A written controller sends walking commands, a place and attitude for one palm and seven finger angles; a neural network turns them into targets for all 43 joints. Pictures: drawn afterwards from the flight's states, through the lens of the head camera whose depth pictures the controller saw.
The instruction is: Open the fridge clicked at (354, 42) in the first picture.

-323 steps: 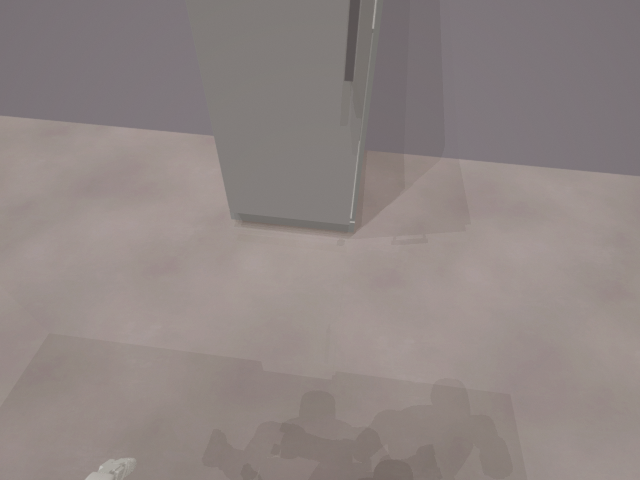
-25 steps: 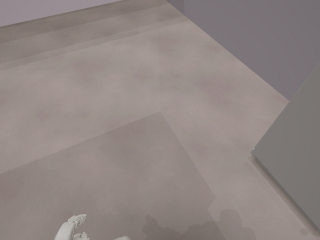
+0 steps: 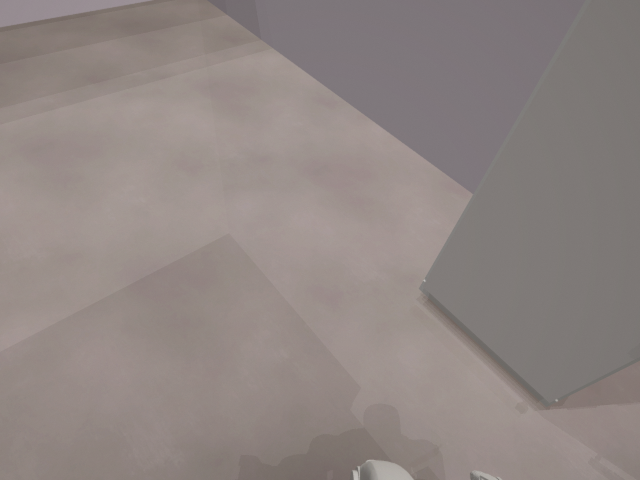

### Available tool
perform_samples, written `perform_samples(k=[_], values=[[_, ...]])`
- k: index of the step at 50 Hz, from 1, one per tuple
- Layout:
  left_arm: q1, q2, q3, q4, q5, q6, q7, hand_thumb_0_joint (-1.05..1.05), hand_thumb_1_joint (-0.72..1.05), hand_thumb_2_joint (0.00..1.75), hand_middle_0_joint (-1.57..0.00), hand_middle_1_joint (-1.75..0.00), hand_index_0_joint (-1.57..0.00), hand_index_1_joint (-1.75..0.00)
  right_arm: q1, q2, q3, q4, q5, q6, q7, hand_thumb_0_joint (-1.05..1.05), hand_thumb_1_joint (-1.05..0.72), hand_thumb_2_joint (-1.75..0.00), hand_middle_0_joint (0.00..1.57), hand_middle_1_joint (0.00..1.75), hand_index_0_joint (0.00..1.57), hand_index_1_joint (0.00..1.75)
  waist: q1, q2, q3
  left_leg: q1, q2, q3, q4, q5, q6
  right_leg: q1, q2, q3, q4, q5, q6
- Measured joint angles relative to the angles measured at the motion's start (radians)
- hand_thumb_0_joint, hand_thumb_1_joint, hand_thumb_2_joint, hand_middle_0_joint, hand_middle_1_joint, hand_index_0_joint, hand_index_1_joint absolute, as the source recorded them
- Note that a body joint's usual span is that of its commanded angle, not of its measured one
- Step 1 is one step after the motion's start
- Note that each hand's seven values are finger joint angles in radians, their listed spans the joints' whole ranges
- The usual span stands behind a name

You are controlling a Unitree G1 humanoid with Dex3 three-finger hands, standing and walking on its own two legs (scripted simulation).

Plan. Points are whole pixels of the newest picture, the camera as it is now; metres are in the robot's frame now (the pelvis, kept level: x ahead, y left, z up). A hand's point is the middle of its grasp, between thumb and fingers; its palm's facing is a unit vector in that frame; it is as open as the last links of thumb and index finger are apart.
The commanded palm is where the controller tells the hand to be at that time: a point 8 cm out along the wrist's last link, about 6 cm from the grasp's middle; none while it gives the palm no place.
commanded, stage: turn to face it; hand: right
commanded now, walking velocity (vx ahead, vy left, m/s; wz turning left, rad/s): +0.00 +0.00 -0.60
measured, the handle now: out of the picture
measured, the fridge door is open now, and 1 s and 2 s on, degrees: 0 0 0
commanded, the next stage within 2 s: take the last steps up to it in 1.22 s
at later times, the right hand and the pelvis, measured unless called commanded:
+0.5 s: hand out of the picture +0.01 -0.28 -0.16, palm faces +0.33 +0.90 -0.28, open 7.4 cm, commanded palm none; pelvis +0.00 -0.04 +0.00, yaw -18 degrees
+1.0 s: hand out of the picture -0.05 -0.20 -0.15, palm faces +0.57 +0.77 -0.27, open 7.4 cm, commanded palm none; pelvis +0.01 +0.00 +0.00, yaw -36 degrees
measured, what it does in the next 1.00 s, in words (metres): steps on the spot, turning right: right foot, then left foot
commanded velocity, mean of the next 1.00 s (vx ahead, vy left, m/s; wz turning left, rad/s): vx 0.00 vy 0.00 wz -0.55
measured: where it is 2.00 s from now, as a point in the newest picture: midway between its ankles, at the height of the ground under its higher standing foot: outside the picture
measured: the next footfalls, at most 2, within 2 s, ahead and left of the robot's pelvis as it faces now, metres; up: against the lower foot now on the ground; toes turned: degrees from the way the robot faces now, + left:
right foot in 0.26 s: +0.01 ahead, -0.15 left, +0.00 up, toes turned -16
left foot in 0.68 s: +0.10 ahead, +0.08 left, +0.00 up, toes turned -22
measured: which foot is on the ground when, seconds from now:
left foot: down 0.00-0.26, up 0.28-0.66, down 0.68-1.00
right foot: up 0.00-0.24, down 0.26-0.68, up 0.70-1.00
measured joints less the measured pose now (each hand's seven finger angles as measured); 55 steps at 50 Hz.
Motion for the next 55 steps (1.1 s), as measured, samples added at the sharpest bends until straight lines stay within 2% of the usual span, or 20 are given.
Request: perform_samples(k=[3, 6, 10, 13, 14, 16, 18, 21, 27, 31, 33, 34, 35, 37, 40, 43, 47, 51, 54, 55], values=[[-0.001, -0.003, -0.003, 0.004, -0.002, 0.002, -0.004, 0.00, 0.91, 0.90, -0.20, -0.30, -0.20, -0.30, 0.007, 0.004, 0.005, 0.010, -0.003, -0.001, 0.000, 0.01, -0.90, -0.90, 0.20, 0.30, 0.20, 0.30, 0.002, 0.021, 0.007, 0.023, 0.025, 0.036, -0.028, 0.010, -0.002, 0.018, -0.028, -0.030, -0.036, 0.000, 0.018], [-0.011, -0.007, -0.010, 0.009, -0.005, 0.005, -0.005, 0.00, 0.91, 0.90, -0.20, -0.30, -0.20, -0.30, 0.014, 0.000, 0.006, 0.018, -0.006, -0.003, 0.002, 0.01, -0.90, -0.90, 0.20, 0.30, 0.21, 0.30, -0.008, 0.041, 0.015, 0.031, 0.050, 0.072, -0.031, 0.007, -0.009, 0.062, -0.047, -0.057, -0.156, -0.023, 0.024], [-0.040, -0.015, -0.022, 0.001, -0.010, -0.002, -0.004, 0.00, 0.91, 0.90, -0.20, -0.30, -0.20, -0.30, 0.027, -0.024, -0.005, 0.032, -0.009, 0.002, 0.006, 0.00, -0.90, -0.90, 0.20, 0.30, 0.21, 0.30, -0.031, 0.066, 0.026, 0.020, 0.083, 0.116, 0.010, -0.016, -0.029, 0.136, -0.052, -0.098, -0.341, -0.037, 0.012], [-0.052, -0.015, -0.030, -0.025, -0.009, -0.024, -0.006, 0.00, 0.91, 0.90, -0.20, -0.30, -0.20, -0.30, 0.049, -0.054, -0.022, 0.042, -0.002, 0.013, 0.008, 0.00, -0.90, -0.90, 0.20, 0.30, 0.21, 0.30, -0.039, 0.079, 0.017, -0.015, 0.111, 0.144, 0.099, -0.063, -0.054, 0.217, -0.046, -0.119, -0.544, 0.098, -0.016], [-0.060, -0.021, -0.030, -0.032, -0.007, -0.035, -0.005, 0.00, 0.91, 0.90, -0.20, -0.30, -0.20, -0.30, 0.050, -0.069, -0.030, 0.049, 0.003, 0.022, 0.009, 0.00, -0.90, -0.90, 0.20, 0.30, 0.21, 0.30, -0.040, 0.095, 0.019, -0.048, 0.119, 0.119, 0.175, -0.123, -0.069, 0.207, -0.034, -0.117, -0.534, 0.105, -0.040], [-0.068, -0.033, -0.036, -0.043, -0.007, -0.053, 0.001, 0.00, 0.91, 0.90, -0.20, -0.30, -0.20, -0.30, 0.044, -0.093, -0.043, 0.067, 0.003, 0.048, 0.004, 0.01, -0.90, -0.90, 0.20, 0.30, 0.20, 0.30, -0.044, 0.110, 0.023, -0.127, 0.088, 0.026, 0.361, -0.237, -0.082, 0.190, -0.023, -0.108, -0.498, 0.065, -0.076], [-0.061, -0.039, -0.041, -0.050, -0.005, -0.061, 0.013, 0.00, 0.91, 0.90, -0.20, -0.30, -0.20, -0.30, 0.032, -0.105, -0.052, 0.081, 0.005, 0.060, 0.002, 0.01, -0.90, -0.90, 0.20, 0.30, 0.20, 0.30, -0.039, 0.103, 0.019, -0.189, 0.052, -0.031, 0.500, -0.228, -0.088, 0.194, -0.017, -0.083, -0.516, 0.060, -0.088], [-0.049, -0.045, -0.048, -0.046, -0.003, -0.060, 0.024, 0.00, 0.91, 0.90, -0.20, -0.30, -0.20, -0.30, 0.014, -0.110, -0.056, 0.073, 0.006, 0.054, 0.008, 0.01, -0.91, -0.90, 0.20, 0.30, 0.20, 0.30, -0.039, 0.091, 0.016, -0.239, 0.027, -0.077, 0.565, -0.154, -0.097, 0.219, -0.003, -0.049, -0.583, 0.103, -0.086], [-0.029, -0.052, -0.050, -0.035, -0.002, -0.050, 0.022, 0.00, 0.91, 0.90, -0.20, -0.30, -0.20, -0.30, -0.023, -0.096, -0.048, 0.035, 0.010, 0.044, 0.008, 0.01, -0.91, -0.90, 0.20, 0.30, 0.20, 0.30, -0.027, 0.062, 0.008, -0.224, -0.002, -0.120, 0.433, -0.125, -0.106, 0.239, 0.021, 0.018, -0.652, 0.152, -0.085], [-0.017, -0.051, -0.042, -0.029, 0.001, -0.038, 0.018, 0.00, 0.90, 0.90, -0.20, -0.30, -0.20, -0.30, -0.048, -0.076, -0.037, 0.012, 0.015, 0.034, 0.006, 0.01, -0.91, -0.90, 0.20, 0.30, 0.20, 0.30, -0.009, 0.038, 0.005, -0.156, -0.033, -0.127, 0.259, -0.122, -0.097, 0.221, 0.034, 0.070, -0.634, 0.153, -0.068], [-0.010, -0.046, -0.036, -0.027, -0.002, -0.031, 0.017, 0.00, 0.90, 0.90, -0.20, -0.30, -0.20, -0.30, -0.050, -0.065, -0.029, -0.002, 0.016, 0.022, 0.007, 0.01, -0.91, -0.90, 0.20, 0.30, 0.20, 0.30, -0.006, 0.026, -0.001, -0.097, -0.050, -0.119, 0.128, -0.060, -0.090, 0.201, 0.042, 0.095, -0.603, 0.142, -0.054], [-0.003, -0.044, -0.032, -0.028, -0.005, -0.029, 0.016, 0.00, 0.90, 0.90, -0.20, -0.30, -0.20, -0.30, -0.046, -0.063, -0.024, -0.011, 0.015, 0.012, 0.007, 0.01, -0.91, -0.90, 0.20, 0.30, 0.20, 0.30, -0.006, 0.025, -0.008, -0.060, -0.051, -0.114, 0.043, -0.014, -0.074, 0.184, 0.051, 0.106, -0.574, 0.130, -0.046], [-0.005, -0.037, -0.026, -0.026, -0.009, -0.026, 0.016, 0.00, 0.90, 0.90, -0.20, -0.30, -0.20, -0.30, -0.045, -0.053, -0.021, -0.013, 0.010, 0.001, 0.004, 0.01, -0.91, -0.90, 0.20, 0.30, 0.20, 0.30, -0.008, 0.013, -0.006, -0.056, -0.054, -0.102, 0.035, 0.003, -0.037, 0.158, 0.052, 0.110, -0.513, 0.075, -0.039], [-0.003, -0.022, -0.013, -0.020, -0.006, -0.015, 0.016, 0.00, 0.91, 0.90, -0.20, -0.30, -0.20, -0.30, -0.035, -0.033, -0.007, -0.017, 0.006, -0.004, 0.003, 0.00, -0.91, -0.90, 0.20, 0.30, 0.20, 0.30, -0.003, -0.004, -0.005, -0.048, -0.042, -0.070, 0.050, -0.009, -0.004, 0.089, 0.059, 0.092, -0.311, -0.047, -0.030], [-0.003, -0.005, -0.002, -0.011, -0.001, -0.003, 0.007, 0.00, 0.91, 0.90, -0.20, -0.30, -0.20, -0.30, -0.009, -0.011, 0.001, -0.013, 0.003, 0.001, 0.001, 0.00, -0.90, -0.90, 0.20, 0.30, 0.20, 0.30, -0.002, -0.008, -0.007, -0.012, -0.019, -0.035, 0.013, -0.005, 0.000, 0.013, 0.038, 0.039, -0.052, -0.030, -0.014], [-0.002, 0.001, -0.002, -0.005, -0.002, -0.001, 0.000, 0.00, 0.91, 0.90, -0.20, -0.30, -0.20, -0.30, 0.010, -0.003, 0.004, 0.003, 0.000, 0.001, -0.001, 0.01, -0.90, -0.90, 0.20, 0.30, 0.20, 0.30, 0.000, 0.005, -0.004, 0.017, 0.004, -0.001, -0.020, 0.006, -0.003, 0.000, -0.001, 0.002, 0.019, 0.008, 0.006], [-0.013, -0.001, -0.010, 0.005, -0.004, 0.005, 0.000, 0.00, 0.91, 0.90, -0.20, -0.30, -0.20, -0.30, 0.030, -0.005, 0.004, 0.021, -0.005, -0.003, 0.000, 0.01, -0.90, -0.90, 0.20, 0.30, 0.20, 0.30, -0.012, 0.031, 0.007, 0.033, 0.036, 0.041, -0.033, 0.006, -0.010, 0.052, -0.034, -0.029, -0.108, -0.021, 0.019], [-0.044, -0.009, -0.024, 0.008, -0.010, -0.001, 0.003, 0.00, 0.91, 0.90, -0.20, -0.29, -0.20, -0.30, 0.052, -0.023, -0.002, 0.043, -0.010, -0.002, 0.004, 0.01, -0.90, -0.90, 0.20, 0.30, 0.21, 0.30, -0.038, 0.055, 0.021, 0.025, 0.064, 0.076, -0.008, -0.009, -0.027, 0.131, -0.042, -0.064, -0.302, -0.049, 0.009], [-0.063, -0.018, -0.036, -0.005, -0.012, -0.021, 0.006, 0.00, 0.91, 0.90, -0.20, -0.29, -0.20, -0.30, 0.074, -0.048, -0.016, 0.066, -0.006, 0.005, 0.004, 0.00, -0.90, -0.90, 0.20, 0.30, 0.21, 0.30, -0.051, 0.072, 0.020, 0.005, 0.084, 0.099, 0.051, -0.040, -0.051, 0.220, -0.036, -0.096, -0.511, 0.048, -0.008], [-0.067, -0.019, -0.039, -0.011, -0.009, -0.033, 0.006, 0.00, 0.91, 0.90, -0.20, -0.30, -0.20, -0.30, 0.083, -0.057, -0.022, 0.072, -0.001, 0.011, 0.004, 0.00, -0.90, -0.90, 0.20, 0.30, 0.21, 0.30, -0.053, 0.074, 0.015, -0.019, 0.090, 0.098, 0.098, -0.055, -0.058, 0.240, -0.035, -0.099, -0.564, 0.091, -0.046]])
